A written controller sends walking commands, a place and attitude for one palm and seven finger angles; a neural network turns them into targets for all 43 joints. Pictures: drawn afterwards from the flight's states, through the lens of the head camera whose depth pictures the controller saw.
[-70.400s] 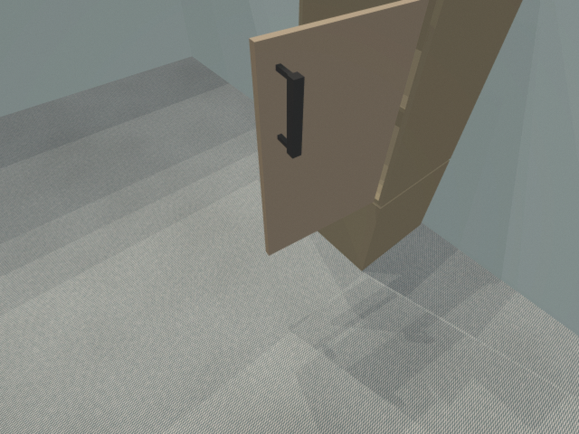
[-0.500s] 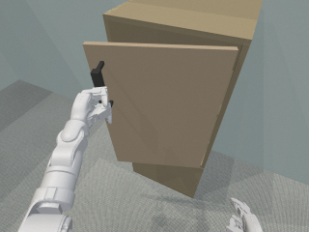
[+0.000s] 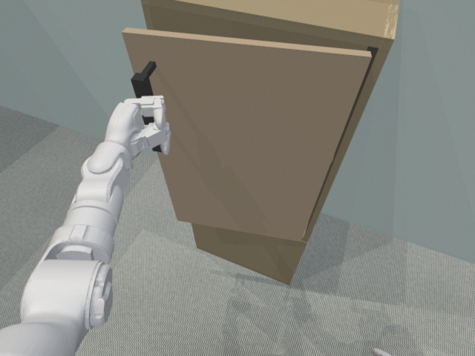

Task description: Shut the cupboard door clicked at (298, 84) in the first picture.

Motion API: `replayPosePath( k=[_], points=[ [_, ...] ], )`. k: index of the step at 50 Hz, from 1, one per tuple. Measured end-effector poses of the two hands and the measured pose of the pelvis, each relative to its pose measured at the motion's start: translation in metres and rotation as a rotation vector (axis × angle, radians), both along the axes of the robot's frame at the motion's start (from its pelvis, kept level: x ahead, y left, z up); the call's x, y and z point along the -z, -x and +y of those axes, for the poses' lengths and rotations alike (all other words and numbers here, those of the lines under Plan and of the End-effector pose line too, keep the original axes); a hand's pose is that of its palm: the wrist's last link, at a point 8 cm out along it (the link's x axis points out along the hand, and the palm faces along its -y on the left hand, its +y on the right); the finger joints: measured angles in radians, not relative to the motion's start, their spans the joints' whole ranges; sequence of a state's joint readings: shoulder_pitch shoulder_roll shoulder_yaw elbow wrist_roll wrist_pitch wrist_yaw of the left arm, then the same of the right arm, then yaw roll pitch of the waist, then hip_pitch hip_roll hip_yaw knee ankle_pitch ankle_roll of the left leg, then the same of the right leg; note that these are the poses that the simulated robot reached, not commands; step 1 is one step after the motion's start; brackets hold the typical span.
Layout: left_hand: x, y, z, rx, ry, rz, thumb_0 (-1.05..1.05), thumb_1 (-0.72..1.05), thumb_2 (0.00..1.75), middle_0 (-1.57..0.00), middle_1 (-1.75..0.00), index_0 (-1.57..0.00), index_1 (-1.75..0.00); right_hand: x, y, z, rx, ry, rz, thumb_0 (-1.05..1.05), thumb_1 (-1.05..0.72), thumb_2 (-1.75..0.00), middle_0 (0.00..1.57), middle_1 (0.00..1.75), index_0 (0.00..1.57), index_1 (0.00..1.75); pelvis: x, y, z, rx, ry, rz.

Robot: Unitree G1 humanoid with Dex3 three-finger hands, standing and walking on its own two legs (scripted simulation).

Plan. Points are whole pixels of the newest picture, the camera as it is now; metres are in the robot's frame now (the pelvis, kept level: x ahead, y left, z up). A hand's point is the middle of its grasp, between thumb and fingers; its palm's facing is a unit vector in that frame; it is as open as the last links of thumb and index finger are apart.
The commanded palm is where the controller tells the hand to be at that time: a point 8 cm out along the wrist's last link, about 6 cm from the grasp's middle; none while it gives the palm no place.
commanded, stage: push the door shut along its arc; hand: left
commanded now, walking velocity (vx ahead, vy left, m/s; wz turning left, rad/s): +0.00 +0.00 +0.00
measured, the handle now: (155, 109) +0.52 +0.15 +0.14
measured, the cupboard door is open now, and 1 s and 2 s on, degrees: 12 0 0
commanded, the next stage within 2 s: pull the fist back off the door in 1.30 s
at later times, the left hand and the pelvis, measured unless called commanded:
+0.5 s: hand (197, 110) +0.50 +0.07 +0.15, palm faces -0.34 -0.94 +0.02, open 3.1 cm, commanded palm +0.51 +0.12 +0.14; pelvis +0.00 +0.00 -0.01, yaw -1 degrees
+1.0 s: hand (211, 96) +0.54 +0.04 +0.15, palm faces -0.41 -0.91 +0.00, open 3.1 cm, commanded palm +0.57 +0.08 +0.14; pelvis +0.01 -0.02 -0.02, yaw +0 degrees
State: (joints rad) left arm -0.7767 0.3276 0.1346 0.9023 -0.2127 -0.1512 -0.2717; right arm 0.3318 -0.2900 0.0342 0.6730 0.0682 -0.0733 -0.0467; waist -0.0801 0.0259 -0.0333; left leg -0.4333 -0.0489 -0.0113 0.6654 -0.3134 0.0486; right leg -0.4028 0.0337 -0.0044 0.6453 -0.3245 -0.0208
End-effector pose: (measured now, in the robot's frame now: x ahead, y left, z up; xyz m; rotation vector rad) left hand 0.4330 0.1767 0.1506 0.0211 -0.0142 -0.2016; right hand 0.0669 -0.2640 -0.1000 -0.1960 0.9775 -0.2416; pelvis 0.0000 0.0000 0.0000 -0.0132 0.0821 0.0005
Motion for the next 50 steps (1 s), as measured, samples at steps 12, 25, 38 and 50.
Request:
replayPosePath(
  k=[12, 25, 38, 50],
  points=[
    [0.001, -0.034, -0.017, 0.047, 0.017, 0.017, 0.02, 0.9, 0.9, -1.3, -1.5, -1.3, -1.5, 0.009, 0.024, 0.003, 0.023, -0.001, 0.07, 0.01, -0.9, -0.9, 0.21, 0.3, 0.2, 0.3, 0.006, 0.001, 0.003, 0.004, 0.002, 0.054],
    [0.001, -0.069, -0.052, 0.15, 0.028, 0.046, 0.02, 0.9, 0.9, -1.3, -1.5, -1.29, -1.5, 0.015, 0.058, -0.006, 0.081, 0.014, 0.178, 0.0, -0.9, -0.9, 0.21, 0.3, 0.2, 0.3, 0.011, -0.004, 0.001, 0.014, 0.004, 0.117],
    [-0.001, -0.099, -0.068, 0.172, 0.015, 0.04, 0.0, 0.88, 0.9, -1.3, -1.5, -1.29, -1.5, 0.018, 0.088, -0.015, 0.141, 0.013, 0.28, 0.0, -0.9, -0.9, 0.21, 0.3, 0.2, 0.3, 0.016, -0.01, -0.009, 0.029, -0.001, 0.174],
    [-0.003, -0.111, -0.076, 0.224, 0.005, 0.071, 0.0, 0.93, 0.95, -1.3, -1.5, -1.29, -1.5, 0.02, 0.084, -0.029, 0.121, 0.051, 0.321, 0.0, -0.9, -0.9, 0.21, 0.3, 0.2, 0.3, 0.019, -0.011, -0.016, 0.006, 0.007, 0.204]
  ],
)
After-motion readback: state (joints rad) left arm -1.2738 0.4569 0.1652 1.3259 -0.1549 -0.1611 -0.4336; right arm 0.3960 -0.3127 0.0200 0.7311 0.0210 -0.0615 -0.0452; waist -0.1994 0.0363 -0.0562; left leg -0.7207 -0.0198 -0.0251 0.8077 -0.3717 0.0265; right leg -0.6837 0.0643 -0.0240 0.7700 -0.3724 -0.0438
